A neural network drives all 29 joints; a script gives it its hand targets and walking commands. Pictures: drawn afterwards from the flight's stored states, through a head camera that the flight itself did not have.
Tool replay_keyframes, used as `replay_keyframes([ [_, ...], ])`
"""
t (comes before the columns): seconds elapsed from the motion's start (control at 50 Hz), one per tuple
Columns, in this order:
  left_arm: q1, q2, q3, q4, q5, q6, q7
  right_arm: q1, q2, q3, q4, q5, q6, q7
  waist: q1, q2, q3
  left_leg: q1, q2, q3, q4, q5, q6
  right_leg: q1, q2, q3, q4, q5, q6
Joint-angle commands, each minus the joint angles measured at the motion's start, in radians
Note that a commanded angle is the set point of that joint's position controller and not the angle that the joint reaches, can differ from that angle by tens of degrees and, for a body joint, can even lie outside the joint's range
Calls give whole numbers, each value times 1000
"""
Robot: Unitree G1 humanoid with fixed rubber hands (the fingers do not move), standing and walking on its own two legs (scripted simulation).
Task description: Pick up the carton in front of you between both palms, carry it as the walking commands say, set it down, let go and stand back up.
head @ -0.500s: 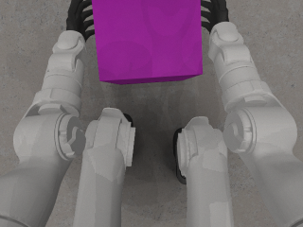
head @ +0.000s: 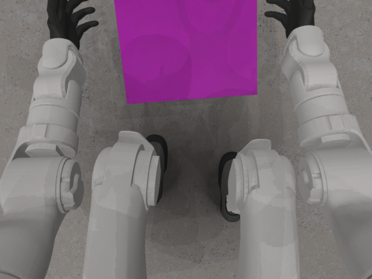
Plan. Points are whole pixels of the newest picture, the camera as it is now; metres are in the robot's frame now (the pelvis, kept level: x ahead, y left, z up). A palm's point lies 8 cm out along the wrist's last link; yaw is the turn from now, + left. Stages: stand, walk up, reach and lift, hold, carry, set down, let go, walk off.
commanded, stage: set down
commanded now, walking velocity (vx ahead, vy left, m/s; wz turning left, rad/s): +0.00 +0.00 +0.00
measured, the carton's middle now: (187, 47) +0.49 +0.04 -0.25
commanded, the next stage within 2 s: let go in 0.92 s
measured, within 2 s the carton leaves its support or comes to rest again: neither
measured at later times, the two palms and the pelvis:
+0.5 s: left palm out of the picture +0.48 +0.25 +0.01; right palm out of the picture +0.53 -0.13 +0.00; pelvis +0.01 +0.00 +0.12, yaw +0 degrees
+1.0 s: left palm out of the picture +0.47 +0.25 +0.15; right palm out of the picture +0.52 -0.15 +0.15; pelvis +0.05 +0.00 +0.26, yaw +1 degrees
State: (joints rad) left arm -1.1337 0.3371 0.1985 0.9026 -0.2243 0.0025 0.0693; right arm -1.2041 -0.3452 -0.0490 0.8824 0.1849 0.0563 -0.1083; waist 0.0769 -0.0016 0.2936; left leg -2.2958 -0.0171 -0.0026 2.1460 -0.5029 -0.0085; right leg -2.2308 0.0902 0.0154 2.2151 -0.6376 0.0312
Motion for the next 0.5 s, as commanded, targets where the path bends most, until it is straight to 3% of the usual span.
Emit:
replay_keyframes([
  [0.0,-121,47,-13,-187,-12,47,15,-162,-63,-65,-134,-66,38,-6,-53,-52,-1319,827,-11,16,-235,243,-22,551,-24,-84,-292,199,-14],
  [0.02,-131,116,32,-180,42,49,16,-184,-82,-106,-156,-91,47,-7,-12,-53,-1257,824,-3,19,-246,208,-11,474,-14,-77,-320,132,-16],
  [0.04,-188,99,23,-171,50,50,13,-189,-58,-92,-169,-73,45,-3,-4,-31,-1274,805,-6,38,-240,226,-21,484,-1,-47,-356,138,-23],
  [0.06,-142,118,22,-175,92,54,20,-170,-29,-69,-105,-42,55,3,36,2,-1258,770,1,45,-269,196,-21,481,-7,-38,-348,142,-21],
  [0.08,-131,95,37,-173,88,49,19,-183,-62,-95,-130,-71,49,15,51,11,-1231,758,-12,41,-308,217,-22,458,3,-52,-342,153,-9],
  [0.1,-125,84,48,-164,92,62,27,-168,-6,-90,-156,-42,49,20,51,9,-1275,837,-16,26,-342,201,-12,496,8,-72,-350,165,-12],
  [0.12,-120,32,58,-125,94,66,23,-175,-47,-92,-90,-64,49,28,69,11,-1196,807,-25,39,-346,186,-17,414,-6,-63,-366,109,-19],
  [0.14,-104,80,65,-178,121,57,27,-149,-19,-75,-138,-47,40,26,69,-27,-1332,853,-22,45,-348,254,-21,478,11,-67,-386,175,-10],
  [0.16,-68,52,92,-75,112,63,23,-152,1,-68,-49,-54,54,23,77,-54,-1144,744,-8,39,-348,237,-16,442,-20,-49,-400,164,-1],
  [0.18,-68,49,64,-111,158,62,22,-98,-1,-128,-25,-98,42,17,7,-3,-1191,751,-16,45,-372,243,-34,472,7,-61,-424,215,5],
  [0.2,-27,26,79,-98,155,63,5,-62,12,-123,-37,-108,41,19,39,-30,-1155,756,-22,45,-403,259,-30,474,-7,-66,-452,202,3],
  [0.22,-60,4,93,-153,148,57,3,-89,13,-129,-108,-138,29,14,35,-66,-1227,797,-42,64,-401,293,-16,499,17,-74,-466,212,-2],
  [0.24,-47,-28,59,-119,135,53,-10,-39,-39,-137,-13,-148,31,3,-8,-12,-1214,771,-31,56,-418,257,-32,489,15,-55,-508,214,-13],
  [0.26,-73,-32,61,-136,101,60,-13,-72,17,-113,-46,-135,29,13,5,-50,-1167,758,-31,45,-451,273,-20,511,4,-59,-505,233,-13],
  [0.28,-64,48,116,-84,169,63,-14,-111,3,-165,-24,-152,28,9,43,-39,-1185,782,-32,49,-436,247,-22,495,-5,-54,-529,191,-7],
  [0.3,-65,22,93,-171,126,55,-20,-108,75,-106,-126,-128,24,12,27,-89,-1255,809,-46,67,-476,300,-16,589,14,-48,-570,219,1],
  [0.32,-44,32,100,-171,143,61,-14,-100,41,-124,-99,-116,33,15,53,-64,-1278,806,-39,74,-486,300,-25,602,12,-56,-544,246,-2],
  [0.34,-59,24,105,-173,174,69,-18,-84,-36,-184,-52,-149,43,13,41,23,-1247,846,-36,55,-523,257,-35,565,2,-70,-574,200,-4],
  [0.36,-84,16,125,-232,150,68,-22,-127,-17,-185,-159,-144,39,9,46,-6,-1317,882,-40,63,-512,333,-29,562,16,-55,-589,250,-22],
  [0.38,-94,30,106,-238,136,74,-26,-128,-16,-176,-154,-175,49,9,2,-56,-1349,901,-38,58,-534,322,-26,636,15,-59,-627,252,-3],
  [0.4,-12,15,110,-237,138,78,-34,-87,-53,-193,-144,-204,44,19,-21,-68,-1329,878,-41,63,-549,290,-32,651,-4,-77,-624,235,-17],
  [0.42,-49,20,90,-308,145,80,-34,-77,-3,-156,-199,-161,39,19,29,-34,-1417,1001,-41,48,-573,359,-29,670,23,-76,-632,279,-17],
  [0.44,-61,70,84,-294,166,88,-37,-64,-5,-178,-157,-146,57,16,9,27,-1461,1020,-39,51,-577,359,-36,699,8,-71,-655,296,-21],
  [0.46,26,21,93,-295,155,88,-39,-47,-17,-154,-274,-138,56,23,30,-14,-1510,1088,-44,59,-599,409,-28,689,21,-73,-682,318,-10],
  [0.48,-44,29,65,-323,124,102,-39,-48,-27,-178,-202,-164,56,33,-58,-40,-1456,1027,-44,34,-619,376,-33,713,21,-93,-686,329,-13],
])
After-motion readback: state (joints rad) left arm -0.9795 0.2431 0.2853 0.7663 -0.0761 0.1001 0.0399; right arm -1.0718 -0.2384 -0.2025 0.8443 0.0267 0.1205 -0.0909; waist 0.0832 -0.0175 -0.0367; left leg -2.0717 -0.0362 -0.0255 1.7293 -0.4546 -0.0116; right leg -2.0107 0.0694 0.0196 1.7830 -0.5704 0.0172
